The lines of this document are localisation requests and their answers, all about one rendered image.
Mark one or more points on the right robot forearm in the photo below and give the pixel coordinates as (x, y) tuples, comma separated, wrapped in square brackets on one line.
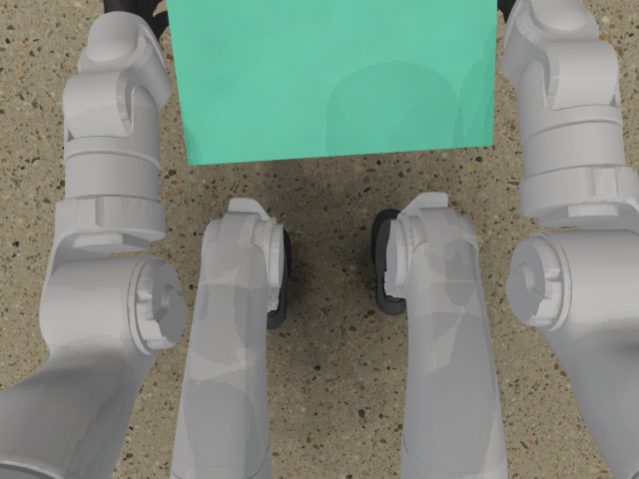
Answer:
[(566, 82)]

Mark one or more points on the left robot thigh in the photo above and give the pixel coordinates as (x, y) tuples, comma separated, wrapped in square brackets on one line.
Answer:
[(223, 427)]

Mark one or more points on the left robot hand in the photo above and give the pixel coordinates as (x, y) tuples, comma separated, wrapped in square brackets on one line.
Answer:
[(144, 9)]

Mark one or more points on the left robot forearm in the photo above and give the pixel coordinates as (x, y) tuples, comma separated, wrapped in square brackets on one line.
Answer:
[(112, 145)]

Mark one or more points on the carton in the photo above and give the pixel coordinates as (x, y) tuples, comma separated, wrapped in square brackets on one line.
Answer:
[(263, 80)]

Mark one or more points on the robot left upper arm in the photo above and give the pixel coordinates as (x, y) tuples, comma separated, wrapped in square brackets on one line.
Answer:
[(105, 320)]

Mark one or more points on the robot right upper arm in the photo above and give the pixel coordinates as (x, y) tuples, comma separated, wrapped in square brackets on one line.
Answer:
[(580, 288)]

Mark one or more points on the left robot foot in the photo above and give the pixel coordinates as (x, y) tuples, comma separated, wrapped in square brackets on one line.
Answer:
[(276, 317)]

